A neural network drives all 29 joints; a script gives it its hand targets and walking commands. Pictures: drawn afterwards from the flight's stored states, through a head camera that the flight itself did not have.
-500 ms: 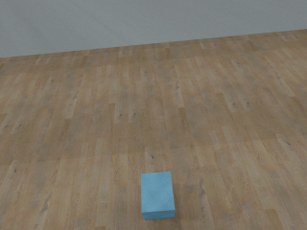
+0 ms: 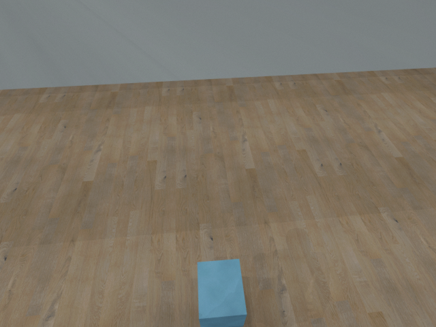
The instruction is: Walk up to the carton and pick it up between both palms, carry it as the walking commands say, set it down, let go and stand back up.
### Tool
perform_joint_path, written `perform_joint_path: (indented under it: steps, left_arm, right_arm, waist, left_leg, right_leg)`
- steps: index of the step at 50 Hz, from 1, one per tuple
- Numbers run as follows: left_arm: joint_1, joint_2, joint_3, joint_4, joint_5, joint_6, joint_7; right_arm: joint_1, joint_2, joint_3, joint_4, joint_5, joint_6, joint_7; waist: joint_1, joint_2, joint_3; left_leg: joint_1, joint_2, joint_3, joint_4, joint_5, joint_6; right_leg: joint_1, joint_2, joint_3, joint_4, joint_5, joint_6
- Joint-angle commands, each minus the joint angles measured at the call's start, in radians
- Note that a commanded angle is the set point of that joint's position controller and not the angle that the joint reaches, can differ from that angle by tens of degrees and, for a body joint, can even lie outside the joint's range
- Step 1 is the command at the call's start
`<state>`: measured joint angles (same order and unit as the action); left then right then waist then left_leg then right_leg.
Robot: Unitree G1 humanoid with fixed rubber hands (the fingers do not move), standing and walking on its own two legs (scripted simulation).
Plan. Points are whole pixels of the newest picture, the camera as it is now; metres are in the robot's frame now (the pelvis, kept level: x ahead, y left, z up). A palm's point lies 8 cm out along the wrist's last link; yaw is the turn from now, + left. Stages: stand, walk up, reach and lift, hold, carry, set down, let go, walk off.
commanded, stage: walk up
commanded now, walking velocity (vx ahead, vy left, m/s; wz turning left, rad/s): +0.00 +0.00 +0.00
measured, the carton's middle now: (220, 294) +0.39 +0.00 -0.68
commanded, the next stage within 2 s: none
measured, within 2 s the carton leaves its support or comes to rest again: neither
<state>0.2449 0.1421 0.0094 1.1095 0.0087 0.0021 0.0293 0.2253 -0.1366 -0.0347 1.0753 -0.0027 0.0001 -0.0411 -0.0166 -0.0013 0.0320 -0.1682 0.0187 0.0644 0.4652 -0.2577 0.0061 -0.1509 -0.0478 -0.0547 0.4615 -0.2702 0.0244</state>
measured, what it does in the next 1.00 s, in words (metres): stands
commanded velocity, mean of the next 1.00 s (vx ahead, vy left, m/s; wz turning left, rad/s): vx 0.00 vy -0.01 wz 0.00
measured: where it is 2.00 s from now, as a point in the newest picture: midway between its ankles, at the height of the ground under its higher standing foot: outside the picture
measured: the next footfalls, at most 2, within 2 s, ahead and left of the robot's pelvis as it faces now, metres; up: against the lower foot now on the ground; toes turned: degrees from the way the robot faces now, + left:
none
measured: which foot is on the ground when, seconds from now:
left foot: down 0.00-1.00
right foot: down 0.00-1.00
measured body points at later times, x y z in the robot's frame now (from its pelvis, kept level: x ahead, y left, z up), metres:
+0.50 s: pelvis +0.01 +0.00 +0.01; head +0.01 +0.00 +0.46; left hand +0.00 +0.21 -0.16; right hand +0.00 -0.21 -0.16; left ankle +0.00 +0.11 -0.74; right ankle -0.01 -0.13 -0.74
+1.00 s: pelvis +0.01 -0.02 +0.00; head +0.01 -0.02 +0.45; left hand -0.01 +0.19 -0.16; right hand +0.00 -0.22 -0.16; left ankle +0.00 +0.11 -0.74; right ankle -0.01 -0.13 -0.74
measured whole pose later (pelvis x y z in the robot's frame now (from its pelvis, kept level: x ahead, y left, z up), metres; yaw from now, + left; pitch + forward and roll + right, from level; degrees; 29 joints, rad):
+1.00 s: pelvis +0.01 -0.02 +0.00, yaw +0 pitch -1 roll +0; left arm 0.32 0.11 0.01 1.15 0.01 -0.02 0.04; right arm 0.29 -0.10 -0.02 1.15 -0.01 -0.01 -0.05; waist -0.01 0.00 0.02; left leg -0.13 0.05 0.06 0.40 -0.24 -0.02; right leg -0.11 -0.01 -0.05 0.38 -0.24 0.00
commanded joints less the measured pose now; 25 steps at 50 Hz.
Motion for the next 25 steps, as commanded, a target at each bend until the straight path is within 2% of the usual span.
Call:
perform_joint_path:
  steps: [1, 2, 3, 4, 6, 7, 8, 9, 10, 11, 12, 13, 14, 15, 16, 17, 18, 20, 21, 22, 23, 25]
  left_arm:
    - [0.085, 0.072, 0.010, -0.010, 0.002, -0.021, 0.005]
    - [0.066, 0.072, 0.002, 0.004, 0.001, -0.025, 0.010]
    - [0.087, 0.059, 0.000, 0.002, 0.004, -0.026, 0.010]
    - [0.094, 0.050, 0.002, 0.013, 0.003, -0.023, 0.011]
    - [0.108, 0.063, 0.003, 0.012, 0.002, -0.025, 0.007]
    - [0.088, 0.072, 0.003, 0.016, -0.003, -0.021, 0.008]
    - [0.097, 0.083, 0.008, 0.020, 0.003, -0.021, 0.010]
    - [0.120, 0.071, 0.009, 0.020, -0.001, -0.027, 0.010]
    - [0.095, 0.095, 0.010, 0.012, 0.002, -0.026, 0.009]
    - [0.099, 0.096, 0.012, 0.016, -0.002, -0.029, 0.009]
    - [0.107, 0.095, 0.007, 0.026, -0.005, -0.027, 0.006]
    - [0.109, 0.101, 0.015, 0.032, -0.004, -0.027, 0.009]
    - [0.124, 0.072, 0.010, 0.035, -0.001, -0.025, 0.013]
    - [0.136, 0.068, 0.006, 0.044, 0.000, -0.024, 0.012]
    - [0.113, 0.063, 0.007, 0.032, 0.000, -0.025, 0.010]
    - [0.132, 0.064, 0.012, 0.041, -0.001, -0.022, 0.010]
    - [0.133, 0.062, 0.010, 0.041, 0.005, -0.026, 0.013]
    - [0.108, 0.050, 0.011, 0.028, -0.001, -0.024, 0.015]
    - [0.134, 0.058, 0.007, 0.036, -0.004, -0.021, 0.012]
    - [0.137, 0.071, 0.009, 0.037, -0.001, -0.020, 0.015]
    - [0.152, 0.051, 0.005, 0.044, 0.002, -0.022, 0.018]
    - [0.145, 0.060, 0.010, 0.032, 0.005, -0.025, 0.019]
  right_arm:
    - [0.063, -0.081, -0.002, -0.020, -0.007, -0.018, 0.007]
    - [0.079, -0.079, -0.007, -0.007, -0.005, -0.022, 0.006]
    - [0.042, -0.060, -0.002, -0.011, -0.009, -0.015, 0.005]
    - [0.060, -0.064, -0.002, 0.001, -0.008, -0.020, 0.007]
    - [0.057, -0.046, 0.001, 0.014, -0.007, -0.015, 0.007]
    - [0.053, -0.056, 0.006, 0.025, -0.011, -0.017, 0.007]
    - [0.052, -0.053, 0.005, 0.015, -0.003, -0.023, 0.007]
    - [0.075, -0.055, 0.005, 0.024, -0.009, -0.020, 0.005]
    - [0.089, -0.068, 0.002, 0.033, -0.007, -0.026, 0.005]
    - [0.054, -0.088, -0.005, 0.028, -0.006, -0.028, 0.006]
    - [0.060, -0.096, -0.005, 0.030, -0.007, -0.031, 0.004]
    - [0.075, -0.081, -0.001, 0.034, -0.003, -0.030, 0.004]
    - [0.075, -0.072, 0.000, 0.043, -0.007, -0.028, 0.006]
    - [0.086, -0.085, -0.006, 0.030, -0.001, -0.031, 0.000]
    - [0.108, -0.063, 0.000, 0.038, -0.009, -0.028, 0.002]
    - [0.080, -0.070, -0.001, 0.045, -0.006, -0.028, 0.002]
    - [0.057, -0.079, -0.005, 0.032, -0.004, -0.026, 0.000]
    - [0.080, -0.066, 0.004, 0.054, -0.006, -0.023, 0.000]
    - [0.097, -0.053, 0.004, 0.057, -0.010, -0.023, -0.001]
    - [0.106, -0.060, 0.008, 0.057, -0.006, -0.018, 0.000]
    - [0.102, -0.045, 0.004, 0.055, -0.003, -0.023, -0.002]
    - [0.113, -0.040, 0.011, 0.054, -0.004, -0.016, 0.004]
  waist:
    - [-0.004, -0.022, -0.019]
    - [-0.006, 0.034, -0.001]
    - [0.005, -0.008, 0.044]
    - [-0.007, -0.023, 0.036]
    - [0.011, 0.026, 0.023]
    - [0.007, 0.028, 0.098]
    - [0.004, 0.008, 0.069]
    - [0.005, 0.037, 0.063]
    - [-0.003, 0.001, 0.018]
    - [0.001, 0.034, -0.003]
    - [0.003, 0.015, 0.021]
    - [0.004, 0.010, 0.022]
    - [0.006, 0.022, 0.053]
    - [-0.004, 0.049, 0.063]
    - [-0.004, 0.009, 0.053]
    - [0.001, 0.015, 0.039]
    - [0.000, -0.052, 0.016]
    - [-0.003, 0.012, 0.062]
    - [0.003, 0.063, 0.054]
    - [0.005, -0.007, 0.097]
    - [-0.005, 0.048, 0.081]
    - [0.009, -0.032, 0.105]
  left_leg:
    - [0.029, 0.096, -0.107, -0.141, 0.242, 0.002]
    - [0.060, 0.088, -0.102, -0.147, 0.269, -0.001]
    - [0.056, 0.101, -0.093, -0.162, 0.219, -0.005]
    - [0.050, 0.099, -0.090, -0.156, 0.201, -0.001]
    - [0.046, 0.095, -0.094, -0.182, 0.189, -0.008]
    - [0.017, 0.096, -0.075, -0.191, 0.165, -0.013]
    - [0.002, 0.095, -0.097, -0.186, 0.166, -0.008]
    - [0.020, 0.105, -0.099, -0.174, 0.210, -0.014]
    - [0.041, 0.100, -0.084, -0.179, 0.239, -0.026]
    - [0.064, 0.095, -0.068, -0.172, 0.229, -0.018]
    - [0.053, 0.089, -0.073, -0.172, 0.223, -0.010]
    - [0.035, 0.098, -0.082, -0.173, 0.212, -0.016]
    - [0.015, 0.104, -0.079, -0.169, 0.221, -0.016]
    - [0.035, 0.095, -0.060, -0.161, 0.230, -0.019]
    - [0.028, 0.095, -0.093, -0.168, 0.211, -0.014]
    - [0.029, 0.099, -0.079, -0.174, 0.199, -0.007]
    - [0.046, 0.100, -0.082, -0.161, 0.230, -0.019]
    - [-0.011, 0.108, -0.084, -0.173, 0.200, -0.010]
    - [0.014, 0.096, -0.077, -0.169, 0.184, -0.019]
    - [-0.005, 0.098, -0.087, -0.170, 0.193, -0.029]
    - [-0.001, 0.103, -0.082, -0.171, 0.198, -0.026]
    - [-0.039, 0.096, -0.089, -0.179, 0.163, -0.037]
  right_leg:
    - [0.012, -0.066, 0.071, -0.131, 0.260, -0.042]
    - [0.007, -0.063, 0.085, -0.126, 0.273, -0.044]
    - [-0.031, -0.061, 0.082, -0.137, 0.228, -0.048]
    - [-0.016, -0.053, 0.077, -0.151, 0.210, -0.044]
    - [-0.008, -0.055, 0.079, -0.147, 0.189, -0.043]
    - [-0.011, -0.054, 0.071, -0.170, 0.195, -0.034]
    - [-0.001, -0.057, 0.084, -0.165, 0.210, -0.041]
    - [0.008, -0.064, 0.092, -0.162, 0.239, -0.048]
    - [0.012, -0.066, 0.084, -0.134, 0.274, -0.047]
    - [0.017, -0.066, 0.081, -0.143, 0.287, -0.045]
    - [0.028, -0.069, 0.072, -0.149, 0.301, -0.038]
    - [0.024, -0.073, 0.078, -0.143, 0.270, -0.048]
    - [0.014, -0.070, 0.069, -0.150, 0.252, -0.047]
    - [-0.011, -0.058, 0.087, -0.138, 0.285, -0.047]
    - [0.003, -0.059, 0.072, -0.171, 0.251, -0.038]
    - [0.032, -0.062, 0.069, -0.150, 0.253, -0.036]
    - [-0.004, -0.069, 0.083, -0.144, 0.272, -0.043]
    - [0.016, -0.068, 0.072, -0.160, 0.241, -0.042]
    - [0.015, -0.061, 0.090, -0.166, 0.231, -0.043]
    - [-0.009, -0.062, 0.068, -0.169, 0.227, -0.037]
    - [-0.004, -0.065, 0.093, -0.158, 0.234, -0.043]
    - [0.006, -0.061, 0.081, -0.168, 0.229, -0.040]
